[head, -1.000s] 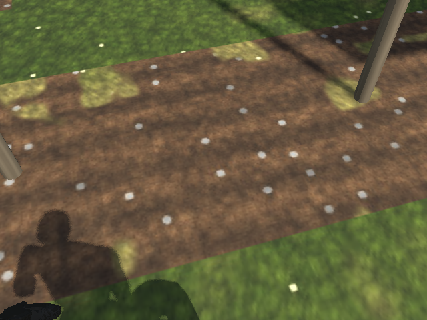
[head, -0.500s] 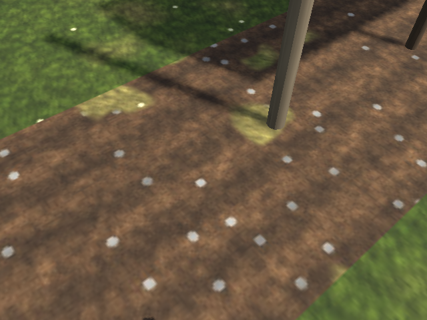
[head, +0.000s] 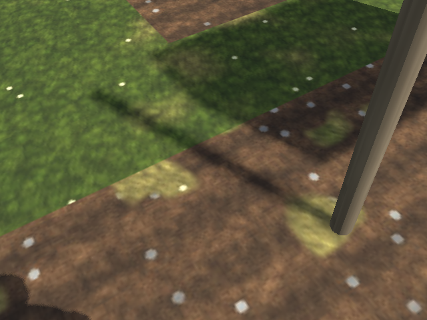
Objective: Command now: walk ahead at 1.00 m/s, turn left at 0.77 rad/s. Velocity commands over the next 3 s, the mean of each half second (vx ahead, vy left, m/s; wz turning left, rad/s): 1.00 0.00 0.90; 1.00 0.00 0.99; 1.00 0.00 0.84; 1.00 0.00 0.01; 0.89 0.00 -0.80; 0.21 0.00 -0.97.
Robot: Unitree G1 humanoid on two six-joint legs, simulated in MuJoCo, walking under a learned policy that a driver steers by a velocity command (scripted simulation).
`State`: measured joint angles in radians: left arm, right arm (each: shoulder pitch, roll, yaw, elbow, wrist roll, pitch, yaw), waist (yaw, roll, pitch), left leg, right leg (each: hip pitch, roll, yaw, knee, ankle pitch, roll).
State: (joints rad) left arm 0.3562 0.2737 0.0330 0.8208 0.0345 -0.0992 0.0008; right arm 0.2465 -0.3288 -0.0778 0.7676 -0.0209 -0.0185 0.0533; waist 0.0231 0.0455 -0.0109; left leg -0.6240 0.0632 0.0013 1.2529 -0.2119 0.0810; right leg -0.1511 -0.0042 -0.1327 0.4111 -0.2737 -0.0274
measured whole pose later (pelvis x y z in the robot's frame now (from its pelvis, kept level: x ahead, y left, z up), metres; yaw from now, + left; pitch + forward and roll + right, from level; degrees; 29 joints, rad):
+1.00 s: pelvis +0.88 +0.25 -0.02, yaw +55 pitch +1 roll -2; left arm 0.53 0.30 0.04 0.89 0.03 -0.10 0.00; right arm -0.06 -0.33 -0.02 0.54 -0.03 0.02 0.09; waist 0.09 0.05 0.03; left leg -0.78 0.04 0.10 0.91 -0.05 0.12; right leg 0.18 0.01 -0.28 0.21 -0.40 0.04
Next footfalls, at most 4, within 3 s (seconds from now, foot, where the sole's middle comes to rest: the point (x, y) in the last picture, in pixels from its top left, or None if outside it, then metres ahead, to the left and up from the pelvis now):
0.24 left None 0.42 0.08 -0.78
0.64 right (216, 216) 0.88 0.07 -0.78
1.12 left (111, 187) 1.02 0.49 -0.78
1.50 right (52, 130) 1.34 0.82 -0.78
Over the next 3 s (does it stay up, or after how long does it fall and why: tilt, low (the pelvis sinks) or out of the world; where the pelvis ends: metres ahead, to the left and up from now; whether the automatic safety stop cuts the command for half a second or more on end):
stays up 1.47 1.75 -0.01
